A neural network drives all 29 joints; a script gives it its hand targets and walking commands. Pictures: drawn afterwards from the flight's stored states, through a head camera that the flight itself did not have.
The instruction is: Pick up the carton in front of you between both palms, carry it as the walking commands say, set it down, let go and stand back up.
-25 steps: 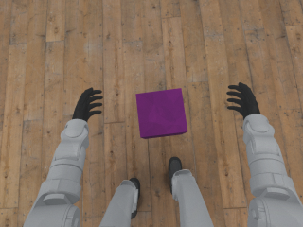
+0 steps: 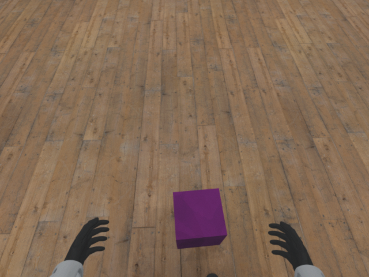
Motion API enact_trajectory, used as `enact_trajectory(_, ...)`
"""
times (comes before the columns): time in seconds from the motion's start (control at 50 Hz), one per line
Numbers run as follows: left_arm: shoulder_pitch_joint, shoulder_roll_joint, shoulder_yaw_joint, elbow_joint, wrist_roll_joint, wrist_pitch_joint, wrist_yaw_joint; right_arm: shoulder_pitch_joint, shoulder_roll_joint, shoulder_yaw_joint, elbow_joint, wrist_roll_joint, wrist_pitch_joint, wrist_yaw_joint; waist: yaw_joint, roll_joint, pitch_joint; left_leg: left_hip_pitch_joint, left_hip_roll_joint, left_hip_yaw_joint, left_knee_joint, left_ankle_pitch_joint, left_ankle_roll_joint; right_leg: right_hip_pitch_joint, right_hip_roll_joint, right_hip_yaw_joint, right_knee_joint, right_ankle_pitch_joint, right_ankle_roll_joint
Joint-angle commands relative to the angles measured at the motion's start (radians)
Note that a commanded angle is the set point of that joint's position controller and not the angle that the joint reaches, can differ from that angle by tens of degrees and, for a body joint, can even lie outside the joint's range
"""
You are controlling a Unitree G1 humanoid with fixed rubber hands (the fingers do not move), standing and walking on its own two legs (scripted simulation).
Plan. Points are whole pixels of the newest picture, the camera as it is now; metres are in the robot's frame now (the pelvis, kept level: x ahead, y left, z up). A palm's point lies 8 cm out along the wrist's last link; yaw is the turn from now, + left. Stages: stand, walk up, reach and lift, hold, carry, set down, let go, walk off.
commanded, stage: let go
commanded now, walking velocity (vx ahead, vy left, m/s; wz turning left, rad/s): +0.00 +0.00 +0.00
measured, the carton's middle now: (197, 219) +0.40 -0.04 -0.65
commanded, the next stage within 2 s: stand in 0.46 s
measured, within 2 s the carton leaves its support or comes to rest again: neither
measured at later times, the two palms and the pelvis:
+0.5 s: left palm (76, 255) +0.18 +0.23 -0.06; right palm (307, 267) +0.17 -0.24 -0.07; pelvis +0.01 -0.01 +0.00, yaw +1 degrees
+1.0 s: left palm (54, 264) +0.16 +0.29 -0.09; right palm (327, 276) +0.15 -0.29 -0.09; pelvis +0.03 +0.00 -0.01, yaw +2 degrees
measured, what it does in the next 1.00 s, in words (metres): stands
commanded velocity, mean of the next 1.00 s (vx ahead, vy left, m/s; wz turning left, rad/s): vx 0.00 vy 0.00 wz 0.00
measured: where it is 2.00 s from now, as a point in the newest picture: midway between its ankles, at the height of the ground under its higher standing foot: outside the picture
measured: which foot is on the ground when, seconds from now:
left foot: down 0.00-1.00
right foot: down 0.00-1.00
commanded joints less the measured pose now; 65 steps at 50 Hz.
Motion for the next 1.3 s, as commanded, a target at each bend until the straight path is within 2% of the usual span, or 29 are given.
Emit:
enact_trajectory(0.0,-0.002,0.087,0.010,-0.113,-0.002,-0.002,-0.004,0.025,-0.100,-0.013,-0.114,0.004,0.005,0.004,-0.012,0.006,-0.133,-0.278,0.025,0.023,-0.203,0.179,-0.010,0.624,0.032,0.006,0.036,0.235,0.009)
enact_trajectory(0.12,-0.022,0.088,-0.005,-0.111,0.001,0.046,-0.007,0.026,-0.114,-0.003,-0.135,0.007,0.058,0.017,-0.013,0.028,0.013,-0.321,0.055,0.014,-0.272,0.054,0.012,0.706,0.039,-0.012,0.032,0.146,0.018)
enact_trajectory(0.18,-0.025,0.092,-0.001,-0.103,0.007,0.068,-0.006,0.022,-0.119,-0.003,-0.136,0.005,0.081,0.020,-0.009,0.027,0.044,-0.328,0.061,0.014,-0.273,0.044,0.015,0.728,0.038,-0.012,0.036,0.137,0.018)
enact_trajectory(0.4,0.003,0.105,0.021,-0.105,0.022,0.095,-0.010,0.052,-0.095,0.003,-0.144,0.003,0.101,0.015,-0.013,-0.040,-0.042,-0.168,0.003,0.036,-0.195,0.223,-0.009,0.724,0.012,0.025,0.020,0.332,0.009)
enact_trajectory(0.42,-0.034,0.129,-0.001,-0.192,0.035,0.140,0.017,0.096,-0.094,-0.019,-0.111,0.024,0.068,-0.003,-0.033,-0.021,-0.109,-0.155,-0.023,0.040,-0.167,0.209,-0.024,0.767,0.009,0.015,0.045,0.366,0.000)
enact_trajectory(0.44,-0.018,0.123,-0.009,-0.172,0.027,0.155,0.030,0.077,-0.099,0.001,-0.116,0.025,0.061,-0.009,-0.030,-0.042,-0.091,-0.157,-0.021,0.040,-0.167,0.199,-0.022,0.740,0.006,0.017,0.043,0.369,-0.001)
enact_trajectory(0.46,0.005,0.257,0.062,0.040,0.028,0.105,0.068,0.030,-0.228,-0.020,0.010,-0.039,0.047,-0.043,0.046,-0.067,-0.116,-0.087,0.033,0.028,-0.076,0.158,-0.047,0.460,-0.075,0.022,0.055,0.163,0.022)
enact_trajectory(0.48,0.009,0.259,0.049,0.054,0.037,0.080,0.078,0.053,-0.218,-0.028,0.000,-0.035,0.038,-0.054,0.009,-0.051,-0.106,-0.017,0.034,0.014,-0.062,0.122,-0.047,0.373,-0.073,0.051,0.026,0.032,0.018)
enact_trajectory(0.5,-0.021,0.242,0.041,0.065,0.038,0.065,0.076,0.062,-0.211,-0.020,0.011,-0.042,0.031,-0.054,-0.005,-0.030,-0.078,-0.017,0.038,0.000,-0.066,0.062,-0.043,0.293,-0.069,0.060,0.015,-0.095,0.014)
enact_trajectory(0.52,-0.047,0.232,0.035,0.072,0.039,0.052,0.072,0.062,-0.206,-0.017,0.019,-0.046,0.027,-0.054,-0.012,-0.018,-0.045,-0.031,0.044,-0.015,-0.073,0.018,-0.034,0.248,-0.064,0.064,0.009,-0.159,0.010)
enact_trajectory(0.54,-0.060,0.226,0.033,0.085,0.037,0.040,0.069,0.061,-0.205,-0.017,0.029,-0.046,0.024,-0.056,-0.012,-0.011,-0.031,-0.042,0.052,-0.025,-0.074,0.002,-0.025,0.230,-0.060,0.064,0.017,-0.168,0.004)
enact_trajectory(0.58,-0.067,0.233,0.031,0.119,0.035,0.022,0.060,0.052,-0.221,-0.019,0.044,-0.042,0.017,-0.054,-0.008,-0.012,-0.049,-0.050,0.062,-0.038,-0.061,0.070,-0.018,0.251,-0.060,0.060,0.046,-0.068,-0.002)
enact_trajectory(0.64,-0.060,0.246,0.027,0.166,0.033,0.009,0.059,0.057,-0.241,-0.020,0.068,-0.035,0.011,-0.058,-0.011,-0.021,-0.090,-0.014,0.069,-0.040,-0.027,0.242,-0.023,0.283,-0.073,0.059,0.088,0.122,-0.015)
enact_trajectory(0.72,-0.053,0.268,0.023,0.215,0.031,0.007,0.066,0.072,-0.257,-0.021,0.098,-0.030,0.008,-0.065,-0.014,-0.033,-0.118,0.022,0.072,-0.040,-0.007,0.349,-0.024,0.310,-0.090,0.066,0.102,0.215,-0.030)
enact_trajectory(0.98,-0.072,0.292,0.011,0.310,0.027,-0.002,0.081,0.090,-0.286,-0.013,0.173,-0.025,-0.003,-0.081,-0.009,-0.024,-0.103,0.042,0.085,-0.058,-0.037,0.418,-0.015,0.343,-0.099,0.064,0.092,0.242,-0.040)
enact_trajectory(1.28,-0.090,0.309,0.001,0.394,0.023,-0.007,0.081,0.071,-0.301,0.002,0.248,-0.024,-0.015,-0.077,-0.004,-0.022,-0.056,0.035,0.093,-0.078,-0.105,0.302,-0.001,0.344,-0.106,0.076,0.038,0.152,-0.037)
